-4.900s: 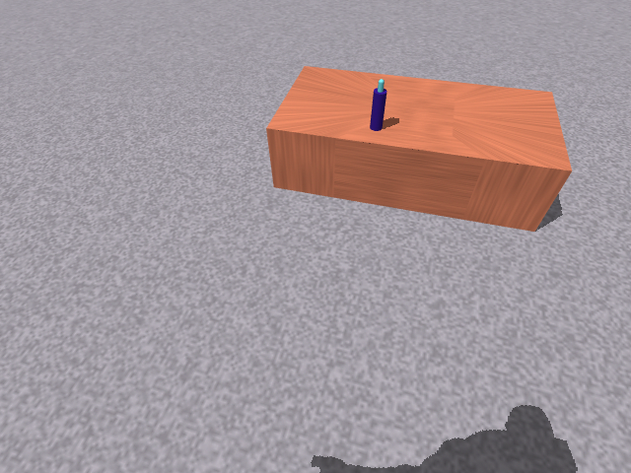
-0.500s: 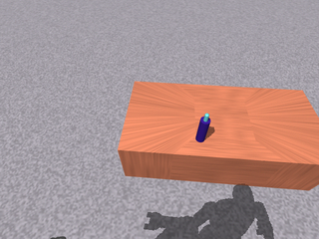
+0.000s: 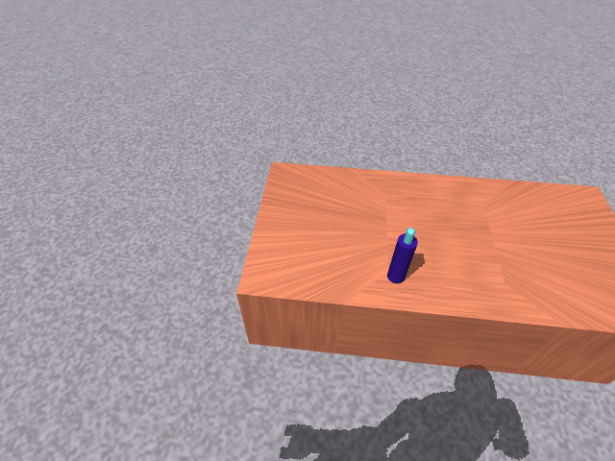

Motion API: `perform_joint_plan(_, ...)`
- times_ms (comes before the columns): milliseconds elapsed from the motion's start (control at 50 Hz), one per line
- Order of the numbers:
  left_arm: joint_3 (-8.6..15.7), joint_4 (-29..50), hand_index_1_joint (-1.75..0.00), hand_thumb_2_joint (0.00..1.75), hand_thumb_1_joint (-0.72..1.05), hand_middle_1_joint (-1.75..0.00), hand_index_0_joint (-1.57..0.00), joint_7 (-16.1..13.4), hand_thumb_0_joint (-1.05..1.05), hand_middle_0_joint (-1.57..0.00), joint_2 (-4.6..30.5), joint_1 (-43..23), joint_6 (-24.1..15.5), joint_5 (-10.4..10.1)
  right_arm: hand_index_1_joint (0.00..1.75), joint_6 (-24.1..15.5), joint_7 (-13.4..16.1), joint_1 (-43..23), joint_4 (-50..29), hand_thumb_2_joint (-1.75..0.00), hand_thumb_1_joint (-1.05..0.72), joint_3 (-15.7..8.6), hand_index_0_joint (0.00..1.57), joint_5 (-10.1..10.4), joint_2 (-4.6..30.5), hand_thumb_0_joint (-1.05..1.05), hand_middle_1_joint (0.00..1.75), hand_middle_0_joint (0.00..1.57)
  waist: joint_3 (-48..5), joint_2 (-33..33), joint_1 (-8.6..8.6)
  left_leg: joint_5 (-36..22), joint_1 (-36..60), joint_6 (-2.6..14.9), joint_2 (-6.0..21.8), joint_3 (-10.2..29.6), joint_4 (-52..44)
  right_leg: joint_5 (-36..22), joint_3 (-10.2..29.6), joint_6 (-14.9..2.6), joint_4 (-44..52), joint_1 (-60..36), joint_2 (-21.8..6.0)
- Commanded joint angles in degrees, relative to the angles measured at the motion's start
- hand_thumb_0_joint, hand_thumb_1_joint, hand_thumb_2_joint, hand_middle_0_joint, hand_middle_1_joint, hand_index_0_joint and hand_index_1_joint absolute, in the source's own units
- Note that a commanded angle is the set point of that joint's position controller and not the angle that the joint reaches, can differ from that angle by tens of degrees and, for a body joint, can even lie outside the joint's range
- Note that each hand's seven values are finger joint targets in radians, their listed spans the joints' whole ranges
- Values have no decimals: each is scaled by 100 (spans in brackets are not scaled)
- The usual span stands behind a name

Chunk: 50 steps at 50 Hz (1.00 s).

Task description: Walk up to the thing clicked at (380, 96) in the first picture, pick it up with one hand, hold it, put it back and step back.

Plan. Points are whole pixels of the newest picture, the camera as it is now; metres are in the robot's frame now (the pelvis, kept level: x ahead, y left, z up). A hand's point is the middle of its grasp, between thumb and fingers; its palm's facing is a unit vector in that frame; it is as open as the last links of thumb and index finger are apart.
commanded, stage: walk up
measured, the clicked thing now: (403, 254) +0.68 -0.24 -0.34
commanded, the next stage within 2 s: stand in 0.02 s
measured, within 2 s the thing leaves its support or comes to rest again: neither
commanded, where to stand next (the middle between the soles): +0.06 -0.03 m, yaw +0 degrees
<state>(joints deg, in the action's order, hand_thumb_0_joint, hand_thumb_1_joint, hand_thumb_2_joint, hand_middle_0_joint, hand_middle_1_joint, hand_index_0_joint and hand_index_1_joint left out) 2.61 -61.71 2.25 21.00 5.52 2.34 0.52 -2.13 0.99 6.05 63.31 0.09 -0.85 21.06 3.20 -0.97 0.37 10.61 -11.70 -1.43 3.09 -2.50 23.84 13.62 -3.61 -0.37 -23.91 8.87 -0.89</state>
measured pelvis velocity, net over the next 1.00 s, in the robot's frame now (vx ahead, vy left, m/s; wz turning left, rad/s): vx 0.01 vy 0.02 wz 0.00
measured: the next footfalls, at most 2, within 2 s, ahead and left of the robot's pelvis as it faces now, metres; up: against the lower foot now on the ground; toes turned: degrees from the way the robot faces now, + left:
none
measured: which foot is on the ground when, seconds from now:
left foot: down 0.00-1.00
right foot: down 0.00-1.00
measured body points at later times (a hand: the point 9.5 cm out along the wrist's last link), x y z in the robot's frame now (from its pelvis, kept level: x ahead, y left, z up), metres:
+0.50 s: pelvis +0.01 +0.01 +0.01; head +0.02 +0.01 +0.46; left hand +0.10 +0.32 -0.12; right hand +0.10 -0.28 -0.13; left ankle +0.02 +0.14 -0.74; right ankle -0.01 -0.11 -0.74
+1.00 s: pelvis +0.01 +0.02 +0.01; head +0.02 +0.02 +0.46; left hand +0.09 +0.32 -0.13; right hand +0.09 -0.28 -0.13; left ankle +0.02 +0.14 -0.74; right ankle -0.01 -0.11 -0.74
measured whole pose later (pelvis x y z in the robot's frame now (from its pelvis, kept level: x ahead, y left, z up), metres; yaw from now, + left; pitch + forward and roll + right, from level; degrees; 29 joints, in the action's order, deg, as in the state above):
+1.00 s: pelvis +0.01 +0.02 +0.01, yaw +0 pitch -2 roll +0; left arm 0.7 -66.3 0.3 20.0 5.4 -0.3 0.4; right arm -0.6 -0.4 4.3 66.6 -0.1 -0.7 19.9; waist 2.6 -0.2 -0.1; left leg 8.5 -7.0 0.0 1.1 -3.5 17.3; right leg 10.7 -2.9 1.6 -16.5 4.0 -2.6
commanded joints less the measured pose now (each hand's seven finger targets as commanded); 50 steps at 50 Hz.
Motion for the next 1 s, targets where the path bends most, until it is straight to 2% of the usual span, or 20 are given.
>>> perform_joint_plan(0,84,221,-30,90,90,-30,-20,-111,0,-20,966,-311,-269,-41,30,-70,19,-554,-301,-90,-90,-181,20,7,1170,0,30,20,-613,571,33,-706,231,278,547,561,-452,-631,783,-113,765,-197,-728)
perform_joint_plan(40,110,148,-30,90,90,-30,-20,-152,0,-20,1164,-391,-347,-19,30,-23,-23,-451,-275,-90,-90,-166,20,28,1069,0,30,20,-583,250,-72,-693,338,226,533,563,-513,-733,796,-112,831,-237,-754)
perform_joint_plan(80,84,63,-30,90,90,-30,-20,-179,0,-20,1160,-397,-380,-22,30,-14,-48,-429,-188,-90,-90,-167,20,40,1115,0,30,20,-568,168,-69,-853,414,206,539,576,-575,-920,732,-81,841,-301,-745)
perform_joint_plan(220,26,-116,-30,90,90,-30,-20,-215,0,-20,1097,-353,-418,-31,30,12,-79,-492,-68,-90,-90,-183,20,20,1157,0,30,20,-478,88,-39,-612,481,196,539,617,-787,-679,666,-12,992,-270,-738)
perform_joint_plan(320,26,-140,-30,90,90,-30,-20,-240,0,-20,1082,-335,-445,-29,30,-22,-69,-473,-31,-90,-90,-200,20,30,1131,0,30,20,-720,82,-33,-1415,770,195,602,590,-702,-1400,620,-14,888,-455,-779)
perform_joint_plan(380,30,-150,-30,90,90,-30,-20,-257,0,-20,1098,-327,-442,-17,30,-16,-67,-521,-29,-90,-90,-212,20,29,1102,0,30,20,-707,31,-25,-1458,827,192,605,583,-719,-1405,573,12,883,-418,-764)
perform_joint_plan(420,23,-149,-30,90,90,-30,-20,-260,0,-20,1079,-380,-427,-11,30,-6,-61,-513,-21,-90,-90,-208,20,30,1109,0,30,20,-676,67,-37,-1250,739,197,604,570,-780,-1194,571,20,930,-450,-763)
perform_joint_plan(480,28,-147,-30,90,90,-30,-20,-270,0,-20,1101,-416,-430,-13,30,0,-63,-544,-29,-90,-90,-217,20,22,1085,0,30,20,-696,23,-32,-1425,771,203,618,577,-761,-1277,563,16,907,-478,-788)
perform_joint_plan(540,23,-169,-30,90,90,-30,-20,-261,0,-20,1113,-365,-413,-10,30,3,-58,-510,-6,-90,-90,-211,20,26,1060,0,30,20,-579,114,-51,-1185,716,167,579,570,-851,-1074,569,6,950,-403,-773)
perform_joint_plan(600,13,-177,-30,90,90,-30,-20,-267,0,-20,1100,-348,-419,1,30,14,-69,-539,-11,-90,-90,-216,20,25,1071,0,30,20,-556,51,-40,-1034,720,208,592,592,-843,-924,564,17,998,-390,-782)
perform_joint_plan(820,12,-136,-30,90,90,-30,-20,-273,0,-20,1126,-299,-414,7,30,8,-64,-503,-30,-90,-90,-225,20,22,1120,0,30,20,-624,158,-40,-1230,767,215,592,564,-808,-1074,593,-9,982,-446,-817)
perform_joint_plan(880,2,-137,-30,90,90,-30,-20,-265,0,-20,1111,-261,-397,12,30,12,-61,-483,-20,-90,-90,-210,20,34,1109,0,30,20,-505,176,-52,-927,653,191,552,573,-882,-887,581,-11,1024,-387,-795)
perform_joint_plan(980,-8,-123,-30,90,90,-30,-20,-260,0,-20,1091,-219,-399,9,30,8,-68,-458,-22,-90,-90,-212,20,30,1127,0,30,20,-521,127,-32,-957,701,215,552,596,-887,-892,572,-8,1033,-375,-803)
